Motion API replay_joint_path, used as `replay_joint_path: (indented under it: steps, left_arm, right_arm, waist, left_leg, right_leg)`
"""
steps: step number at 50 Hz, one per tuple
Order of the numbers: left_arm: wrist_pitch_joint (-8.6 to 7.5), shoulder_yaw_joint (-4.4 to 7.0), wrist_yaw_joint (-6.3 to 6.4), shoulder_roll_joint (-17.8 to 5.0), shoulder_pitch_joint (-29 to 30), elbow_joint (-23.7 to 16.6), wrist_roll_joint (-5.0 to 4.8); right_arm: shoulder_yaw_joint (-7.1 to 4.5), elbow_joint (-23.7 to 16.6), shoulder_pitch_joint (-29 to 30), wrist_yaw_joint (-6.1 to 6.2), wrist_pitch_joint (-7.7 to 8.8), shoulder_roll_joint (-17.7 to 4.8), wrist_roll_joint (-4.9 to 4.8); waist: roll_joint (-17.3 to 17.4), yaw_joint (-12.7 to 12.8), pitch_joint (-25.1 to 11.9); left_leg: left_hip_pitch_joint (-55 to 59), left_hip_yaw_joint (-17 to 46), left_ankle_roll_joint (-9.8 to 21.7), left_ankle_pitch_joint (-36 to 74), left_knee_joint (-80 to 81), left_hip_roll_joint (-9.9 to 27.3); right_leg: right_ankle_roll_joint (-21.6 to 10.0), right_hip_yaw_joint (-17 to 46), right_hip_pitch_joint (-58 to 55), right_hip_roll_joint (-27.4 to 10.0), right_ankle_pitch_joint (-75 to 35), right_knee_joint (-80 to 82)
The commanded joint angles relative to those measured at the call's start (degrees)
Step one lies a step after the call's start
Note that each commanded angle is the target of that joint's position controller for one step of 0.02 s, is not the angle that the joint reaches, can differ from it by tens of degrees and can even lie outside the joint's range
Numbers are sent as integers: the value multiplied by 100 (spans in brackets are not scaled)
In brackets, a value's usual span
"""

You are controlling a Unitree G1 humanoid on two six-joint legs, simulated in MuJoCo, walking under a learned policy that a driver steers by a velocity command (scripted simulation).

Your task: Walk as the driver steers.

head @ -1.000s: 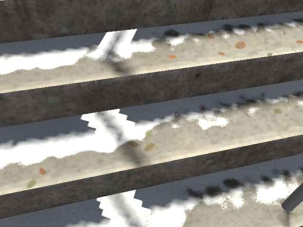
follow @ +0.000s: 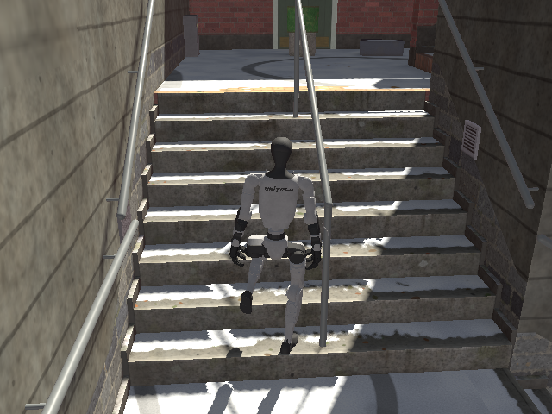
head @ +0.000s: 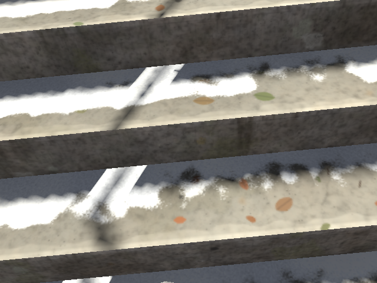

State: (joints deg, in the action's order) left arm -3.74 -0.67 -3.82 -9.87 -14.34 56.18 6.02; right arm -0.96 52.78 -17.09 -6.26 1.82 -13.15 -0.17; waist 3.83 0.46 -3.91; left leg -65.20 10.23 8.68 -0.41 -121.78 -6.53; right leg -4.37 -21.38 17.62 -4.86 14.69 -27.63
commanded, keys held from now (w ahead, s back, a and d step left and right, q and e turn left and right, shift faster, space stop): w+q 1.00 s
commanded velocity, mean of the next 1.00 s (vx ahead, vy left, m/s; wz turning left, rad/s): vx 0.50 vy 0.00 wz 0.59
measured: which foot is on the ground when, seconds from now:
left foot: up 0.00-0.42, down 0.44-0.98, up 1.00-1.00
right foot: down 0.00-0.46, up 0.48-0.90, down 0.92-1.00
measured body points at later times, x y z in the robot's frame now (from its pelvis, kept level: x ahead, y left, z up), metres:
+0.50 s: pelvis +0.22 +0.11 +0.03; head +0.22 +0.09 +0.48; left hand +0.23 +0.36 -0.11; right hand +0.42 -0.09 -0.09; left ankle +0.30 +0.21 -0.56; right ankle +0.03 -0.08 -0.65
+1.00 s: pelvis +0.47 +0.21 +0.23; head +0.46 +0.20 +0.68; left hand +0.58 +0.48 +0.16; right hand +0.58 +0.01 +0.08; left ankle +0.32 +0.21 -0.48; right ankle +0.58 +0.15 -0.39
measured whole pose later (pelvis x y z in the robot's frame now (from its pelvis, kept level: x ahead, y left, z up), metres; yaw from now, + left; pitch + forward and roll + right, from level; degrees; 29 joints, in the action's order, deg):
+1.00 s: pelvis +0.47 +0.21 +0.23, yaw +33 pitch +9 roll -5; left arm 0.9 -3.9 -0.6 -5.1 3.5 45.6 2.6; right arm -0.1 60.9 -23.9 -7.6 7.2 -12.4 3.2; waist 6.7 0.2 -11.9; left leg -18.3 16.0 8.6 3.4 -43.3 -7.3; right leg -3.7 -9.3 50.3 0.6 30.5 -70.5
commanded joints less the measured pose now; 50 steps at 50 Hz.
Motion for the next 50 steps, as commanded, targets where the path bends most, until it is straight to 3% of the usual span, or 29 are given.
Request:
replay_joint_path:
  steps: [1,4,9,15,17,18,19,20,21,22,23,24,25,26,27,29,31,33,34,36,38,40,42,43,45,47,48,49,50]
  left_arm:
    - [-146,-89,45,-387,-842,105,84]
    - [-135,-182,-55,-361,-886,223,144]
    - [-7,-279,-313,-62,-402,490,167]
    - [-160,-282,-216,-310,-484,631,363]
    - [-143,-90,-318,-742,85,442,199]
    - [-218,-30,-272,-808,7,337,-75]
    - [-290,31,-245,-1145,-189,367,-74]
    - [-356,165,-295,-1512,143,250,127]
    - [-347,299,-297,-1815,399,89,-12]
    - [-331,370,-364,-1921,366,184,62]
    - [-301,365,-446,-1605,158,265,285]
    - [-198,287,-675,-1274,-379,334,417]
    - [-74,353,-731,-1267,-56,25,-44]
    - [-77,353,-611,-890,282,-12,-296]
    - [-155,310,-398,-563,417,7,-185]
    - [-239,1,-107,64,848,-182,-140]
    - [-74,23,13,-307,648,-248,-323]
    - [70,38,94,-523,862,-316,-315]
    - [91,-49,116,-338,1034,-372,-334]
    - [117,-156,123,-181,1527,-591,-258]
    - [92,-172,150,-335,2246,-980,-316]
    - [165,-194,275,-328,2870,-1318,-413]
    - [307,-226,369,-190,3527,-1589,-281]
    - [417,-295,286,93,2800,-1482,-186]
    - [570,-204,126,-185,2959,-1654,-213]
    - [527,-58,241,-583,2294,-1708,-345]
    - [443,7,346,-606,639,-1152,-539]
    - [445,117,527,-807,-799,-719,-492]
    - [482,94,470,-863,-1475,-529,-145]
  right_arm:
    - [-45,-206,485,70,-16,-405,174]
    - [-46,-191,643,58,-85,-253,233]
    - [20,-237,247,284,-170,26,-74]
    - [112,-853,1447,240,-456,-111,149]
    - [275,-1152,2097,76,-640,-7,198]
    - [244,-1310,2442,-36,-675,-127,235]
    - [297,-1361,2132,-84,-627,12,184]
    - [190,-1298,1712,-81,-570,-150,25]
    - [132,-1036,868,-75,-461,-252,-22]
    - [16,-808,191,13,-363,-528,-132]
    - [-182,-288,-1243,170,-395,-1033,-102]
    - [-238,166,-2317,247,-312,-1427,-68]
    - [-410,222,-2624,270,-273,-1937,153]
    - [-433,440,-2495,348,-172,-1764,306]
    - [-278,686,-2084,307,27,-1225,217]
    - [62,842,-878,225,149,-304,207]
    - [243,733,85,89,151,69,291]
    - [264,692,246,83,307,66,237]
    - [289,863,-248,160,369,115,266]
    - [407,1211,-1139,178,452,291,460]
    - [405,1283,-1606,168,415,32,695]
    - [422,1389,-2095,124,416,8,719]
    - [412,1048,-1739,110,475,-42,334]
    - [403,762,-1093,54,480,-83,162]
    - [245,642,-1267,-6,677,-683,31]
    - [-120,510,-882,-79,656,-1213,-9]
    - [-95,648,-1439,-111,666,-738,400]
    - [-35,501,-1114,-211,619,-421,538]
    - [-52,724,-287,-264,459,-91,481]
  waist:
    - [-727,249,3]
    - [-588,256,-35]
    - [-397,-200,398]
    - [-534,-147,81]
    - [-648,-290,324]
    - [-927,-316,265]
    - [-1810,-590,174]
    - [-1697,-898,190]
    - [-1721,-1256,-104]
    - [-1873,-1398,-367]
    - [-1310,-1637,-1104]
    - [-260,-1449,-1827]
    - [-107,-1437,-1924]
    - [511,-1306,-1042]
    - [887,-920,-484]
    - [500,-56,-321]
    - [-684,487,-390]
    - [-631,601,-438]
    - [-15,421,-260]
    - [-58,167,-149]
    - [-542,-38,-224]
    - [-52,-327,36]
    - [87,-398,16]
    - [356,143,-13]
    - [644,164,-365]
    - [871,376,-779]
    - [-329,472,-2142]
    - [-1308,1035,-2607]
    - [-3152,1603,-1616]
  left_leg:
    - [-1988,81,-10,-38,263,392]
    - [-2281,155,153,-179,52,470]
    - [-3271,683,608,-1062,-842,513]
    - [-2681,-648,506,-629,1279,1128]
    - [-1270,-1319,545,-2037,3268,1516]
    - [-132,-2047,348,-3145,3571,1140]
    - [541,-2347,222,-3108,3069,518]
    - [572,-2209,243,-2572,3596,319]
    - [893,-2337,141,-2251,4833,-109]
    - [1984,-2225,154,-1792,5578,-463]
    - [4334,-1023,530,-389,6012,-430]
    - [7379,1859,1345,-734,8084,497]
    - [7062,4139,792,-2660,9645,1213]
    - [5974,4301,273,-3906,10038,1243]
    - [4784,3573,208,-4158,9654,1021]
    - [3739,2675,355,-2607,9158,684]
    - [3349,1977,394,-1100,9305,726]
    - [3330,1316,189,-800,9533,714]
    - [3386,1351,263,-1171,9659,649]
    - [3546,1254,242,-1557,9689,471]
    - [3658,1296,242,-1382,9772,472]
    - [3842,1457,461,-899,10070,668]
    - [3674,1913,794,-257,10667,1016]
    - [2877,1476,1005,1858,10718,1048]
    - [3977,1669,1255,7090,10577,1523]
    - [6026,1602,1073,9453,9616,1769]
    - [4852,1098,512,10265,8033,1399]
    - [3013,1113,134,8353,6520,982]
    - [1278,597,-473,129,2236,-160]
  right_leg:
    - [-640,1399,-1976,-1401,709,1406]
    - [-885,1335,-2260,-1688,193,1582]
    - [-1014,1212,-2815,-2147,-771,1787]
    - [-749,295,-2317,-1639,-37,2295]
    - [-806,-242,-1577,-1726,-698,2990]
    - [-1011,-380,-992,-1665,-1976,3099]
    - [-1370,-337,-1008,-1912,-4826,2609]
    - [-1351,-567,-1616,-1891,-6668,1932]
    - [-1400,-473,-2353,-1877,-8113,1139]
    - [-1356,-371,-2150,-1689,-9117,237]
    - [-892,-157,-540,-1239,-8050,-1802]
    - [-305,600,2550,-334,-2686,-3791]
    - [-200,2210,3320,360,-1629,-5880]
    - [-285,3186,3930,704,-2363,-7542]
    - [-340,3474,4112,724,-2633,-8525]
    - [-816,3663,4702,815,-2570,-9822]
    - [-840,3334,5117,580,-2496,-9916]
    - [-707,2957,5381,176,-1859,-9613]
    - [-714,2802,5775,278,-1172,-10646]
    - [-746,2569,6109,324,-725,-10831]
    - [-476,2313,5798,227,-1041,-9626]
    - [12,2152,5892,29,-820,-8850]
    - [261,1598,4929,149,458,-7020]
    - [263,939,3245,377,567,-6281]
    - [466,487,2303,963,889,-5074]
    - [267,995,2193,1290,1202,-3136]
    - [-649,2481,-382,620,-383,-3662]
    - [-1424,4650,-2031,-182,308,-2166]
    - [-2350,7325,-1534,-1720,1044,-177]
